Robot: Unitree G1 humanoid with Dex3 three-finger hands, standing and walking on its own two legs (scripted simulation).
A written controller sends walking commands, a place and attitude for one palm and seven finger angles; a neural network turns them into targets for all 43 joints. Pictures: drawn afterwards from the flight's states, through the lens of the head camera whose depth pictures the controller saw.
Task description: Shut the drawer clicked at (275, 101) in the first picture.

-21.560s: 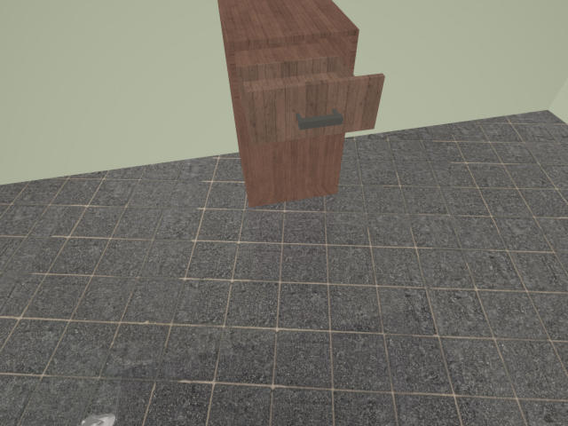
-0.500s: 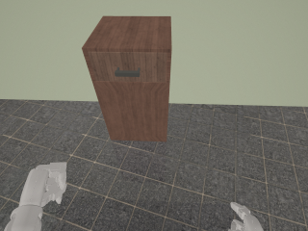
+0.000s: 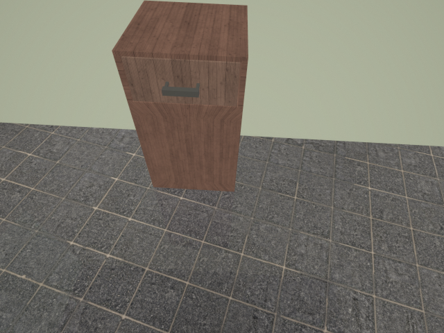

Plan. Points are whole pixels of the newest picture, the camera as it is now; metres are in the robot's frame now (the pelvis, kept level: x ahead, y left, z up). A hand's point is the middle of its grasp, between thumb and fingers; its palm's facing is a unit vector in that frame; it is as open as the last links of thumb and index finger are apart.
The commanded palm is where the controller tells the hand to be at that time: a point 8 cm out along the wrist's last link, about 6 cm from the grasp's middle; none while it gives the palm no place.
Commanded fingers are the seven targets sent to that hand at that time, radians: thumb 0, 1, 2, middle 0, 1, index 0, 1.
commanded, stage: let the arm hang, fingers relaxed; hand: left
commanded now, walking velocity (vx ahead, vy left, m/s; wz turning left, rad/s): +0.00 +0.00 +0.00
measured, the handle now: (181, 88) +0.89 +0.20 -0.09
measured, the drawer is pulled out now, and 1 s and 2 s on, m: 0.00 0.00 0.00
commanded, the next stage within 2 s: look to check the result in 0.50 s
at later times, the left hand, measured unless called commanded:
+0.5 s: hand out of the picture +0.00 +0.13 -0.18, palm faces +0.03 -0.99 -0.15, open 7.3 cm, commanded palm none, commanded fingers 0.00 0.90 0.90 -0.20 -0.30 -0.20 -0.30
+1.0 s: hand out of the picture -0.01 +0.12 -0.18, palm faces +0.04 -0.98 -0.18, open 7.4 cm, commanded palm none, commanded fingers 0.00 0.90 0.90 -0.20 -0.30 -0.20 -0.30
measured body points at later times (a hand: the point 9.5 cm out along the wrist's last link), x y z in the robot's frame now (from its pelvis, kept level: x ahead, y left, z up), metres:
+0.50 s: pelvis +0.01 -0.02 +0.00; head +0.01 -0.02 +0.45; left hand +0.00 +0.18 -0.16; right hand -0.02 -0.23 -0.16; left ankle +0.06 +0.09 -0.74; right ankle -0.04 -0.12 -0.74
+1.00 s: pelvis +0.02 -0.04 +0.00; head +0.03 -0.04 +0.45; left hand -0.01 +0.17 -0.16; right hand +0.00 -0.25 -0.17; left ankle +0.06 +0.09 -0.74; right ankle -0.04 -0.12 -0.74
